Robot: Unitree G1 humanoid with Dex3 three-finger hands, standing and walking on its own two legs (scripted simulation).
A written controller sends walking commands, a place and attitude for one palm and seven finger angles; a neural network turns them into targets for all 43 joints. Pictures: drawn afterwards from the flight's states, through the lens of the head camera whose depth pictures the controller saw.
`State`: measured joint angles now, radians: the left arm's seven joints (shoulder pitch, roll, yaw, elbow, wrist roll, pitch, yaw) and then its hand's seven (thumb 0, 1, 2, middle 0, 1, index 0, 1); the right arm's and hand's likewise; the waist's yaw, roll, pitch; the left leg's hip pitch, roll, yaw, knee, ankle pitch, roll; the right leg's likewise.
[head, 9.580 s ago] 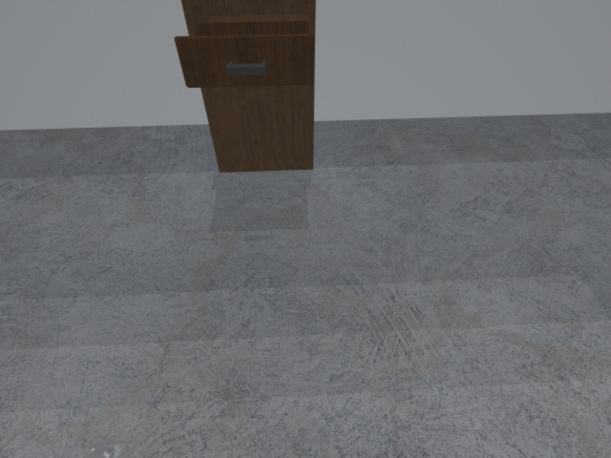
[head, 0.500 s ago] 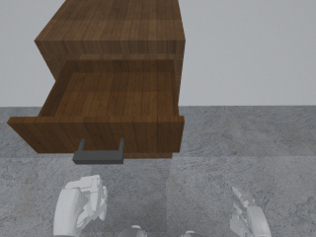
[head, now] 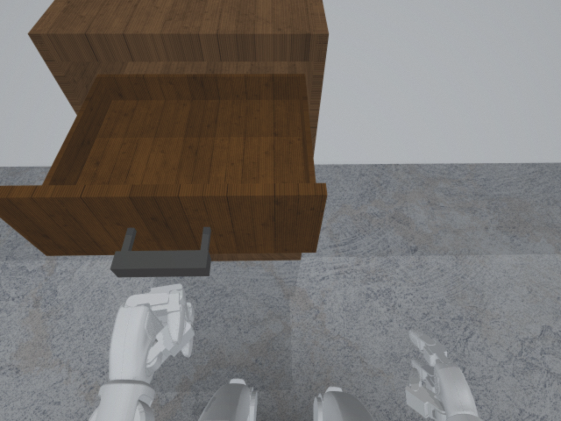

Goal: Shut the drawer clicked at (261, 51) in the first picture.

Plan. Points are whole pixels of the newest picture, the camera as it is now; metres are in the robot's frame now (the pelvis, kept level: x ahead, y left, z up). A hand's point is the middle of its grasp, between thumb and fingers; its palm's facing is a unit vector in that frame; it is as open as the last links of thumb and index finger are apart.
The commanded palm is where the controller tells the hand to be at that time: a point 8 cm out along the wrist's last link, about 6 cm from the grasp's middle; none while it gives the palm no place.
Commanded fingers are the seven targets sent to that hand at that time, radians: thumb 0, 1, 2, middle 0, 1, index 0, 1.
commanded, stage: bring the fist close to the handle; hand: left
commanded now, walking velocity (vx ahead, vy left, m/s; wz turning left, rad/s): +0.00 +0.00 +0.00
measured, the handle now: (165, 248) +0.35 +0.18 +0.04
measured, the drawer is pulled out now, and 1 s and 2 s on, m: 0.30 0.29 0.16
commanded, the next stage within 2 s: push the drawer shut in 0.46 s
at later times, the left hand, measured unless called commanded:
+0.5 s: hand (185, 320) +0.24 +0.13 +0.04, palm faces +0.05 -1.00 -0.01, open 3.3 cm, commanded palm +0.22 +0.19 +0.04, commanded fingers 0.00 0.90 0.90 -1.40 -1.60 -1.40 -1.60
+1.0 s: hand (184, 301) +0.27 +0.14 +0.03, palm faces +0.02 -1.00 -0.02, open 3.0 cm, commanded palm +0.27 +0.19 +0.04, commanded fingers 0.00 0.90 0.90 -1.40 -1.60 -1.40 -1.60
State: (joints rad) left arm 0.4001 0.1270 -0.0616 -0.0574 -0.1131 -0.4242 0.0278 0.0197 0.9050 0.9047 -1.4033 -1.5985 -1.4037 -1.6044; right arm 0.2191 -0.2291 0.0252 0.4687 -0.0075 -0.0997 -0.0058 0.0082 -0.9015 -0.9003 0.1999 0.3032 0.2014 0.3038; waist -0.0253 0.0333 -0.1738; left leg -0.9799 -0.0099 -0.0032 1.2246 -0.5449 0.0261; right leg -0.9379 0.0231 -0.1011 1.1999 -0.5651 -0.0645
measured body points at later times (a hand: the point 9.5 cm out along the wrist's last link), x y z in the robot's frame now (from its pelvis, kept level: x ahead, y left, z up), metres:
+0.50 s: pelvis +0.00 +0.00 +0.00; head +0.08 +0.00 +0.44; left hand +0.24 +0.19 +0.04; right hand +0.18 -0.23 -0.09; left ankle +0.02 +0.10 -0.64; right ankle +0.01 -0.08 -0.64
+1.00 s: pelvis -0.01 +0.01 +0.00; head +0.08 +0.02 +0.44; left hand +0.27 +0.19 +0.04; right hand +0.17 -0.22 -0.10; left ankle +0.02 +0.10 -0.64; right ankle +0.01 -0.08 -0.64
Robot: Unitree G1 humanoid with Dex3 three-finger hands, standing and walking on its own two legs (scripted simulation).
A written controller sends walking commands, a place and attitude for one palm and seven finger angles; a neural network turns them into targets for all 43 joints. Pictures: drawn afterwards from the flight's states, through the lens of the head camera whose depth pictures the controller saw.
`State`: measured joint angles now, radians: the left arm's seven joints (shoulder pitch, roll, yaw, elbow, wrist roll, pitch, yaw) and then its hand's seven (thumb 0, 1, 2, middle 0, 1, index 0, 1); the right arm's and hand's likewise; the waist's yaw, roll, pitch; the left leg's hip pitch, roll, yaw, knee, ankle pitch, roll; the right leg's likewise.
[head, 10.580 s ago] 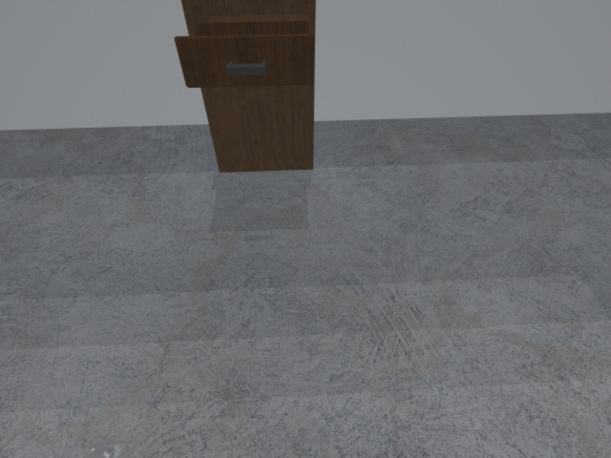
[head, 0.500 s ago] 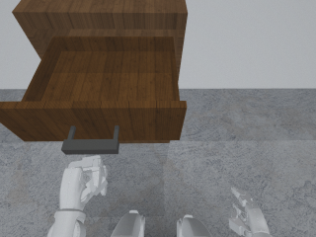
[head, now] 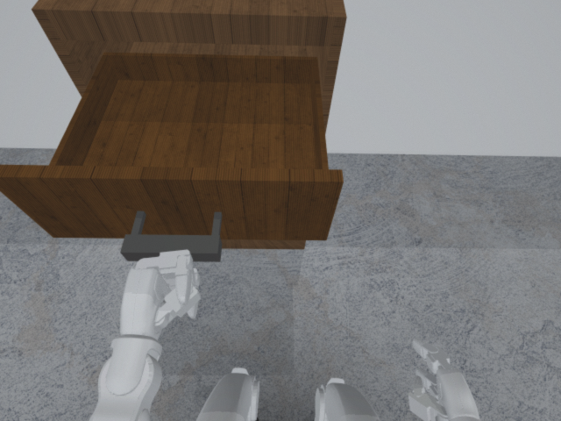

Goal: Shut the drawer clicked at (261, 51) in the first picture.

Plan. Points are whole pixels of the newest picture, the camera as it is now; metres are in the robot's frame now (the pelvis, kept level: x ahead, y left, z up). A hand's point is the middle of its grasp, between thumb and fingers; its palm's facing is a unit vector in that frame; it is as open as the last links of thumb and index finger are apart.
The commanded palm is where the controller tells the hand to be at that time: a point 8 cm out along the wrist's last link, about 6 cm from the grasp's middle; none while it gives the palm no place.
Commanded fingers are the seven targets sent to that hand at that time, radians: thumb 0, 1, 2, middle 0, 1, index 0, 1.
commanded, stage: push the drawer shut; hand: left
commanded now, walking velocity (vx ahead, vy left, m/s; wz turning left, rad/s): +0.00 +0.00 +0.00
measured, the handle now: (176, 233) +0.36 +0.17 +0.04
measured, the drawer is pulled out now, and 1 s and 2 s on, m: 0.29 0.16 0.05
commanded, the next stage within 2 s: none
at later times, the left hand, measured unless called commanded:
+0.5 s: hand (201, 251) +0.34 +0.13 +0.04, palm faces +0.03 -1.00 -0.03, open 3.1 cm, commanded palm +0.34 +0.18 +0.04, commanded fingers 0.00 0.90 0.90 -1.40 -1.60 -1.40 -1.60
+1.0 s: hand (210, 207) +0.41 +0.13 +0.04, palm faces +0.06 -1.00 -0.04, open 3.1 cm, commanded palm +0.40 +0.18 +0.04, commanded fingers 0.00 0.90 0.90 -1.40 -1.60 -1.40 -1.60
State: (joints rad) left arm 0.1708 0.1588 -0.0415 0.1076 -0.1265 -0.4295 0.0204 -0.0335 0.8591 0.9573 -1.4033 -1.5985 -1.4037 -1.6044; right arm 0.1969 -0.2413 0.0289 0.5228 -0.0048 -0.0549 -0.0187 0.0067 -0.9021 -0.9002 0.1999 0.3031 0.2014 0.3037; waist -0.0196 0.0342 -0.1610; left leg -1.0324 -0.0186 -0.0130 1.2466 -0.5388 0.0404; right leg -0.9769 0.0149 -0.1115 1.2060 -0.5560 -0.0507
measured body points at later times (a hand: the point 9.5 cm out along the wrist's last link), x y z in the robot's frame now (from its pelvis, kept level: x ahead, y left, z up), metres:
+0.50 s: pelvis -0.02 +0.01 +0.00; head +0.06 +0.02 +0.44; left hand +0.33 +0.18 +0.04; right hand +0.13 -0.24 -0.10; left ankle +0.03 +0.09 -0.63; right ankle +0.02 -0.09 -0.63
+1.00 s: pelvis -0.02 +0.01 +0.00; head +0.09 +0.02 +0.44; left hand +0.40 +0.18 +0.04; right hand +0.07 -0.25 -0.12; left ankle +0.03 +0.09 -0.63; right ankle +0.02 -0.09 -0.63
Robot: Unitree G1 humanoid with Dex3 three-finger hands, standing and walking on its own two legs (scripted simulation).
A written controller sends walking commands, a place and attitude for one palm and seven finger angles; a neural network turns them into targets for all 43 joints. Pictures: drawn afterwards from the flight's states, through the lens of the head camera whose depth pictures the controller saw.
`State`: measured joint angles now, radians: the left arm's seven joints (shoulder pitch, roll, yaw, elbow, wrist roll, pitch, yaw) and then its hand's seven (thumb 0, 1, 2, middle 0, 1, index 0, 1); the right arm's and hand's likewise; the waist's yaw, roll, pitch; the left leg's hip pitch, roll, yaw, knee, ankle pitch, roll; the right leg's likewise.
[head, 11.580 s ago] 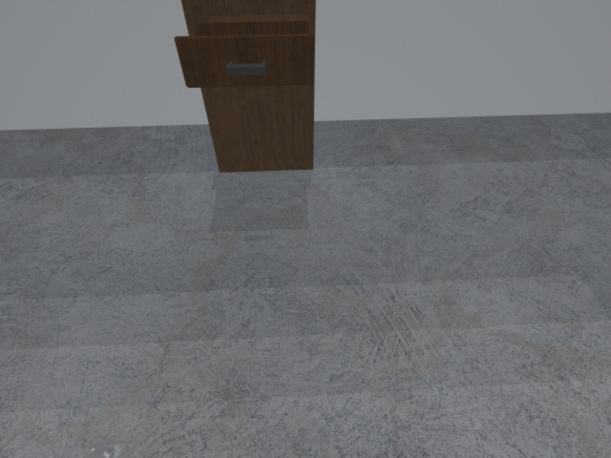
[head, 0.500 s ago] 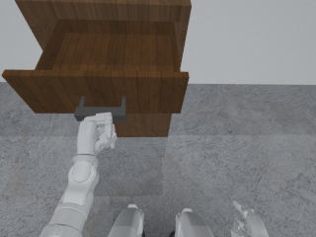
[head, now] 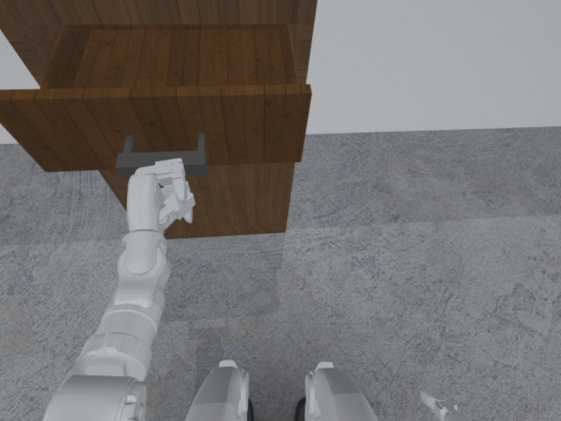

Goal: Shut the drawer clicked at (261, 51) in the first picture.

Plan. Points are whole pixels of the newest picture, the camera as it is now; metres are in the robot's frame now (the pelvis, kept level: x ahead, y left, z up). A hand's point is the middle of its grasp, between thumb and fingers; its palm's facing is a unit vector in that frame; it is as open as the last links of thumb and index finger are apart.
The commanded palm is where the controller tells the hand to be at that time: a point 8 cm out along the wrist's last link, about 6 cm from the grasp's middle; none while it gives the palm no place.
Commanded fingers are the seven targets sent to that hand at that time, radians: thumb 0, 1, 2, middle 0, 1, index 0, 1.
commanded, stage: push the drawer shut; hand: left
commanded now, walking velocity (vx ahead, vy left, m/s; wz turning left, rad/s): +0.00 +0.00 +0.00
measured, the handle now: (164, 152) +0.50 +0.17 +0.04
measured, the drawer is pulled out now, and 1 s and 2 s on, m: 0.16 0.05 0.00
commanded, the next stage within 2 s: pull the fist back off the drawer in 1.58 s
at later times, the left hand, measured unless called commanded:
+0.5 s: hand (191, 160) +0.49 +0.13 +0.03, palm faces +0.09 -1.00 -0.04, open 3.0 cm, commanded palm +0.48 +0.18 +0.04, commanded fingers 0.00 0.90 0.90 -1.40 -1.60 -1.40 -1.60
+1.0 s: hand (190, 134) +0.54 +0.14 +0.04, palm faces +0.08 -1.00 -0.03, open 3.2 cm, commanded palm +0.54 +0.18 +0.04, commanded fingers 0.00 0.90 0.90 -1.40 -1.60 -1.40 -1.60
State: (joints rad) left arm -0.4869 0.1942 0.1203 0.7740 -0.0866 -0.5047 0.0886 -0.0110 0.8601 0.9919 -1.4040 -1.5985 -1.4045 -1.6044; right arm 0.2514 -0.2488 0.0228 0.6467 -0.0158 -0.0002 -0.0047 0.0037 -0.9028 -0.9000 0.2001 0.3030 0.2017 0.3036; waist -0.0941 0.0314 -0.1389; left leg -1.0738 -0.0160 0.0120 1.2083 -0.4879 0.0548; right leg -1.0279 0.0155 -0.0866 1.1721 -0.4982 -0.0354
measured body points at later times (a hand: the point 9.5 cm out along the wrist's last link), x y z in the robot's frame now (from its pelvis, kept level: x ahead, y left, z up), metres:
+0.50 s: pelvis +0.00 -0.01 -0.01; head +0.13 +0.00 +0.42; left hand +0.48 +0.18 +0.04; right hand +0.05 -0.27 -0.13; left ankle +0.05 +0.08 -0.64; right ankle +0.03 -0.10 -0.64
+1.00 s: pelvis +0.00 +0.00 -0.02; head +0.16 +0.02 +0.41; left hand +0.53 +0.19 +0.04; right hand +0.00 -0.26 -0.13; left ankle +0.05 +0.08 -0.64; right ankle +0.03 -0.10 -0.64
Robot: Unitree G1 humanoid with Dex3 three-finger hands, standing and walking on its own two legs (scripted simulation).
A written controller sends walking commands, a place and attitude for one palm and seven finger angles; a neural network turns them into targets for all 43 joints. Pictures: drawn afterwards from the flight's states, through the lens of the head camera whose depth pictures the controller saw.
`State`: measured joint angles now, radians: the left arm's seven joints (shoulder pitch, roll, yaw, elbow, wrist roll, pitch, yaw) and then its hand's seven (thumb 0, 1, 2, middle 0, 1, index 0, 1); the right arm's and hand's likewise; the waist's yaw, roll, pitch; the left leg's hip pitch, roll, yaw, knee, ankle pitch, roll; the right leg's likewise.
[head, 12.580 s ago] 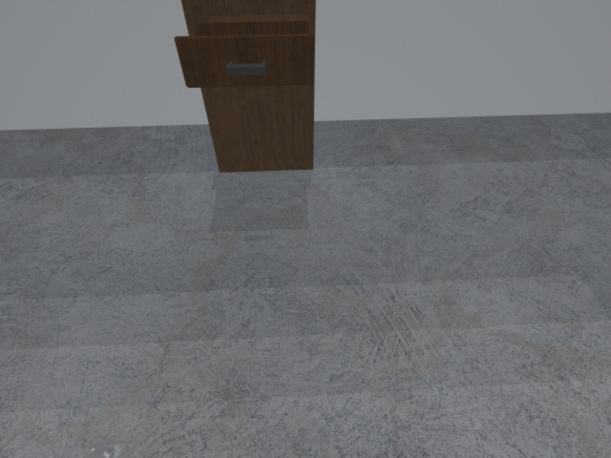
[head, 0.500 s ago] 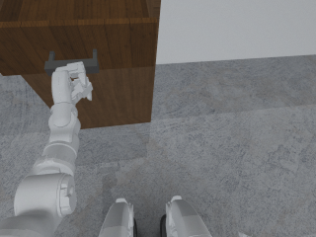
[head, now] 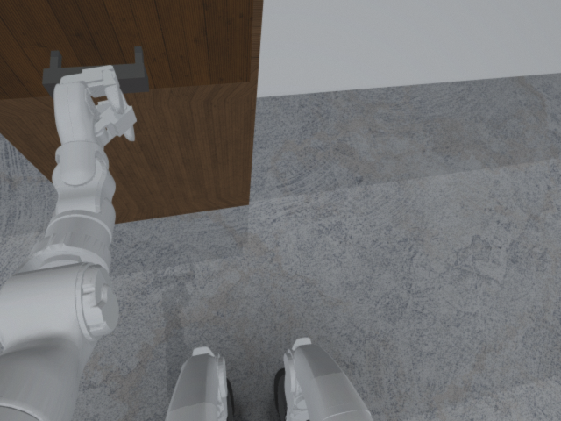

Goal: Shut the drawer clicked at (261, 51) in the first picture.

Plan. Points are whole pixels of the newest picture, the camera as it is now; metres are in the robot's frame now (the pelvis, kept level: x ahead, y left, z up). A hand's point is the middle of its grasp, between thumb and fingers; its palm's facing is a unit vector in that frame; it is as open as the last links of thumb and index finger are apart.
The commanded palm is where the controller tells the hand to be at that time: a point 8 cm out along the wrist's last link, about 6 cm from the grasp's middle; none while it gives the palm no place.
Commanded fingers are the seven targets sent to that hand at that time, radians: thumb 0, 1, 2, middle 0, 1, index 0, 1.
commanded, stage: push the drawer shut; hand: left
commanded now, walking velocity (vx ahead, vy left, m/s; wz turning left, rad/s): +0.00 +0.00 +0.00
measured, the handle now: (98, 68) +0.61 +0.20 +0.05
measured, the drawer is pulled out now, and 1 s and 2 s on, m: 0.05 0.00 0.00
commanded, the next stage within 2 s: pull the fist back off the drawer in 0.58 s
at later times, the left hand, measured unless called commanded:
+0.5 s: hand (119, 84) +0.58 +0.17 +0.05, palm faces +0.11 -0.99 -0.02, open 2.9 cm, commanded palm +0.59 +0.19 +0.05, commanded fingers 0.00 0.90 0.90 -1.40 -1.60 -1.40 -1.60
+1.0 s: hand (117, 82) +0.58 +0.17 +0.05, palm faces +0.12 -0.99 -0.03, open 3.1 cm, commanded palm +0.57 +0.18 +0.05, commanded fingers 0.00 0.90 0.90 -1.40 -1.60 -1.40 -1.60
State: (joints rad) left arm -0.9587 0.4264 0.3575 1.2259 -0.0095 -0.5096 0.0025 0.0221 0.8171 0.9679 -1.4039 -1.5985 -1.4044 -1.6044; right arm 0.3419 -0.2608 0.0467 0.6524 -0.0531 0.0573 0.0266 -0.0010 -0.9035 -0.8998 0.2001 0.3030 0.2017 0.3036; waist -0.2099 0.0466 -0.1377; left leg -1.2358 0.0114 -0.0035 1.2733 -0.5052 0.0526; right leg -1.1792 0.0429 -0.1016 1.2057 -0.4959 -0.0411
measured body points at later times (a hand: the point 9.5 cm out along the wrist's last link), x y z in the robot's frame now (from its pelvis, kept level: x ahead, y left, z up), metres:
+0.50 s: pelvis -0.01 +0.01 -0.02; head +0.18 +0.05 +0.39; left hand +0.57 +0.22 +0.05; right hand -0.05 -0.25 -0.11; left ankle +0.04 +0.09 -0.62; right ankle +0.03 -0.10 -0.62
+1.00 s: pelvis -0.02 +0.01 -0.02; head +0.17 +0.06 +0.38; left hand +0.57 +0.23 +0.06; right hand -0.06 -0.25 -0.11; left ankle +0.04 +0.09 -0.62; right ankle +0.03 -0.10 -0.62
